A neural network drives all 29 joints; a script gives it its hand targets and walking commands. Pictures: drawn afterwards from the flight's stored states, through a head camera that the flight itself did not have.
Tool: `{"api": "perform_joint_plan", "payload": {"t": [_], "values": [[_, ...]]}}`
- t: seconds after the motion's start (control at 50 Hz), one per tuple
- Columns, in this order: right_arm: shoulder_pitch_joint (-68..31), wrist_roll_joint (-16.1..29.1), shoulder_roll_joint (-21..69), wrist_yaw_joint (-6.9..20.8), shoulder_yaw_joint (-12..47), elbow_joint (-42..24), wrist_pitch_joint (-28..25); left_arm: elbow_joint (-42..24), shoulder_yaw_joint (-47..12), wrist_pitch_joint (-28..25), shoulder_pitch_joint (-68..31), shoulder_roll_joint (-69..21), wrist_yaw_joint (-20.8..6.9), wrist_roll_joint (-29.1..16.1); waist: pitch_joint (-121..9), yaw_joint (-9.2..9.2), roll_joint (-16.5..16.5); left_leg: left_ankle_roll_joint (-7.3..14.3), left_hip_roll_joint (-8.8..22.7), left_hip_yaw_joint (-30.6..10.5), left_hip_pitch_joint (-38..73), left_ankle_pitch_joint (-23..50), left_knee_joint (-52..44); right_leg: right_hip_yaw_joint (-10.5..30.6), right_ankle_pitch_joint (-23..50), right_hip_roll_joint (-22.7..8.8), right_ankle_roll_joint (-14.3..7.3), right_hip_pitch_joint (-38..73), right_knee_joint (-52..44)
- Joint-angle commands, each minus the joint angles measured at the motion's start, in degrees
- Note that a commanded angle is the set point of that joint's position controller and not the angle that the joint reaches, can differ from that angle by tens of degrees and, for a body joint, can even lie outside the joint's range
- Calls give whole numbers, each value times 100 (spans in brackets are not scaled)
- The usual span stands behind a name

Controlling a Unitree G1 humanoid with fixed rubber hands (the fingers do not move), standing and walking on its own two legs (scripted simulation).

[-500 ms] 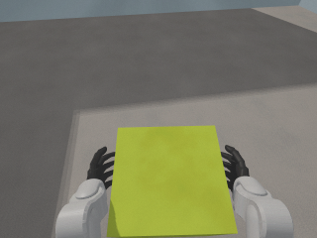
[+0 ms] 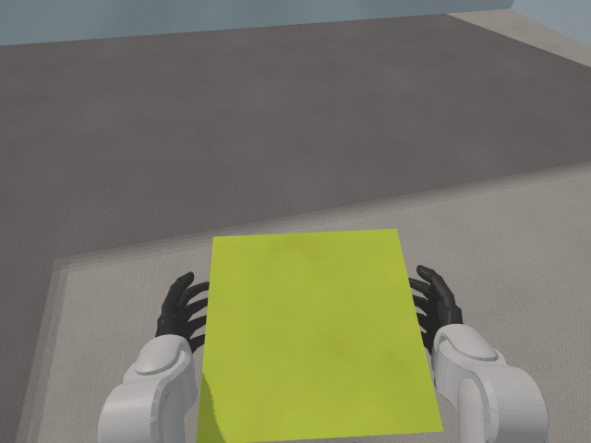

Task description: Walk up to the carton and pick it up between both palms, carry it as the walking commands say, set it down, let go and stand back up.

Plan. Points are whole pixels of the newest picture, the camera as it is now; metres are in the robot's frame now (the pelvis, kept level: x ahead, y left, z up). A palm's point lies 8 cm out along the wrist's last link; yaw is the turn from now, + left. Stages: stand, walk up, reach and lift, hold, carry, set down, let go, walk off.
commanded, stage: carry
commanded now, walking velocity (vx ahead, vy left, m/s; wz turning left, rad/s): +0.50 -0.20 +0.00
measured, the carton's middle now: (308, 347) +0.25 +0.01 +0.02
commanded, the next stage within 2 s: none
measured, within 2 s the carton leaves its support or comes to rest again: neither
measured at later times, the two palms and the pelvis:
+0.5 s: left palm (264, 170) +0.54 +0.07 +0.08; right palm (437, 162) +0.55 -0.23 +0.09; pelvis +0.31 -0.09 -0.01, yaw +2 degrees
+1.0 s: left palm (316, 86) +0.87 -0.04 +0.07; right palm (437, 85) +0.89 -0.34 +0.06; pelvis +0.64 -0.20 -0.01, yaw +4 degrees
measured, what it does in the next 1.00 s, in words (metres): walks ahead: right foot, then left foot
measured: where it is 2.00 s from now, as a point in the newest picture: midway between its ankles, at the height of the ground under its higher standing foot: (350, 263)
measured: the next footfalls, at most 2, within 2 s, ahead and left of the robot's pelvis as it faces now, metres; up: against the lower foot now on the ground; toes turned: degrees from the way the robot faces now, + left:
right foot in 0.04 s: +0.20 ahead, -0.15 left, +0.00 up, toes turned -10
left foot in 0.50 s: +0.41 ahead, +0.01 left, +0.00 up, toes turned +15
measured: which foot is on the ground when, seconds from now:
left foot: down 0.00-0.06, up 0.08-0.48, down 0.50-0.90, up 0.92-1.00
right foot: up 0.00-0.02, down 0.04-0.54, up 0.56-0.86, down 0.88-1.00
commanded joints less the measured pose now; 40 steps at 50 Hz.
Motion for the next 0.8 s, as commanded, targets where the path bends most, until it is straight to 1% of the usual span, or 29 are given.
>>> {"api": "perform_joint_plan", "payload": {"t": [0.0,0.02,0.04,0.06,0.08,0.1,0.12,0.14,0.18,0.2,0.28,0.3,0.32,0.36,0.4,0.42,0.46,0.48,0.5,0.52,0.54,0.56,0.58,0.6,0.64,0.68,0.72,0.76,0.78], "values": [[-2036,1415,4198,718,3374,-680,-86,-474,-3988,-1,-2213,-4315,-681,-1771,-1334,17,1054,753,235,215,-186,2307,1175,-428,-394,403,-134,1888,-468],[-1786,1297,4196,658,3324,-365,3,-159,-3842,65,-1854,-4198,-694,-1733,-1708,168,422,687,52,269,-721,1832,2401,-288,-913,448,-161,2926,-455],[-1948,1299,4187,657,3364,-586,23,-411,-3831,21,-2070,-4196,-704,-1803,-2005,208,-728,505,-347,367,-1717,377,3708,1545,-1536,-817,-324,3667,-1096],[-2100,1364,4165,662,3529,-806,19,-263,-3768,14,-1948,-4295,-736,-1805,-1942,193,-2085,416,-952,-61,-3606,-1312,4970,3246,-1059,-1458,-882,4652,-1406],[-1955,1376,4300,687,3518,-740,-10,-338,-3889,-35,-2020,-4541,-744,-1937,-2032,190,-1475,633,-657,-711,-3897,-1382,5318,2856,148,-1499,-1197,4693,-1057],[-2045,1386,4526,723,3462,-568,-68,-371,-3891,-96,-2267,-4695,-773,-1967,-1918,175,-896,667,-527,-899,-3737,-1108,5285,2250,645,-1396,-1082,4239,-1050],[-2390,1579,4794,793,3684,-744,-139,-354,-3819,-190,-2146,-4956,-809,-1952,-1945,206,-695,737,-468,-1080,-3357,-845,5013,2006,1041,-1173,-950,3825,-1049],[-2453,1702,5081,868,3855,-833,-221,-788,-3929,-302,-2465,-5108,-859,-2041,-1894,167,-570,745,-276,-1071,-3218,-535,4640,1578,274,-1079,-847,3513,-1249],[-2563,1672,5183,845,3859,-1064,-378,-554,-3962,-387,-2365,-5384,-894,-2041,-1997,130,-771,776,-344,-852,-3118,-291,3996,1277,-333,-870,-819,3468,-1486],[-2156,1566,5120,822,3777,-796,-363,-578,-3919,-381,-2282,-5260,-905,-2022,-1814,165,-893,764,-395,-702,-3269,-374,3768,1321,49,-984,-1033,3488,-1599],[-2067,1460,4718,723,3707,-880,-398,-298,-3958,-329,-1952,-4887,-880,-1924,-1511,181,-445,778,-551,-381,-3212,142,2538,1131,-112,-1093,-1197,3295,-1770],[-2085,1428,4672,717,3586,-798,-345,-381,-4057,-244,-2161,-4842,-882,-1980,-1373,175,-157,809,-674,-284,-3057,268,2154,958,114,-970,-1172,3230,-1653],[-1997,1424,4602,704,3559,-521,-287,-323,-3875,-213,-1995,-4531,-852,-1882,-1170,163,-462,753,-683,-229,-3119,682,2223,681,-154,-786,-885,3144,-1832],[-1836,1317,4493,688,3379,-440,-189,-251,-3980,-100,-2176,-4552,-830,-1929,-1004,161,-325,826,-716,-127,-2788,903,1808,438,349,-693,-921,3051,-1661],[-1986,1342,4418,703,3423,-431,-131,-303,-3968,-31,-2365,-4364,-834,-1922,-815,139,-444,859,-819,100,-2385,915,1596,406,29,-796,-924,2720,-1584],[-2123,1367,4420,683,3405,-388,-72,-146,-3875,29,-2310,-4373,-784,-1858,-804,97,-425,872,-729,58,-2044,846,1242,169,158,-548,-814,2698,-1276],[-2159,1406,4446,658,3395,-303,-52,-118,-3738,62,-2313,-4268,-751,-1767,-1157,-19,-331,1112,-789,175,-822,1001,883,-59,1806,-405,-463,2359,-254],[-1835,1385,4336,623,3268,-159,-36,-100,-3741,96,-2356,-4202,-709,-1722,-1498,-154,-167,1254,-508,-246,454,512,866,-78,2280,-332,-276,1631,879],[-1993,1480,4437,603,3231,-287,-88,-192,-3898,129,-2335,-4365,-721,-1824,-2247,-317,1022,2009,1148,-2819,1578,179,517,39,1305,133,188,271,2772],[-1822,1441,4494,575,3239,-123,-147,-433,-3934,57,-2400,-4269,-748,-1889,-2106,-242,1827,2617,1875,-4645,2400,1968,-13,810,-2288,810,294,-1233,4134],[-2040,1582,4549,606,3273,-340,-184,-217,-3930,22,-2311,-4436,-751,-1933,-1863,-216,1349,2641,1918,-3899,2042,3015,216,1237,-2673,326,237,-1643,5046],[-2245,1579,4501,625,3330,-461,-168,-10,-3818,-3,-2089,-4528,-741,-1844,-1518,-156,258,2304,1702,-3304,1468,2887,88,1326,-2369,117,107,-1566,4741],[-2465,1701,4827,701,3511,-530,-209,-174,-3834,-90,-2326,-4736,-735,-1833,-1088,-91,-167,1864,1464,-2647,727,2098,-150,1267,-1980,-133,104,-1242,4054],[-2559,1726,4887,756,3583,-601,-220,-103,-3743,-106,-2260,-4888,-739,-1758,-856,-28,266,1508,1308,-2059,166,1493,-368,1175,-1954,-320,96,-836,3115],[-2624,1815,4845,858,3743,-825,-220,-280,-3774,-197,-2280,-4868,-711,-1641,-701,-27,669,1338,1000,-1318,-149,1575,-573,605,-1529,-107,133,-459,2359],[-2592,1894,4673,866,3671,-827,-237,-153,-3733,-216,-2027,-4750,-616,-1520,-819,-61,1235,1187,677,-767,244,2586,-436,153,-1086,164,113,-317,1509],[-2343,1906,4766,860,3734,-978,-276,-355,-3855,-260,-1979,-4851,-580,-1611,-895,-83,1052,1033,539,-325,432,3300,-176,-112,-694,280,116,-76,527],[-1980,1733,4548,814,3558,-988,-283,-562,-4049,-245,-2076,-4767,-608,-1737,-1077,-99,1239,932,593,-171,462,3228,-97,-186,-311,358,26,372,29],[-2038,1749,4371,756,3600,-1042,-240,-356,-3882,-179,-1802,-4580,-535,-1592,-1009,-88,1363,879,445,21,522,3711,83,-449,-174,491,62,593,-50]]}}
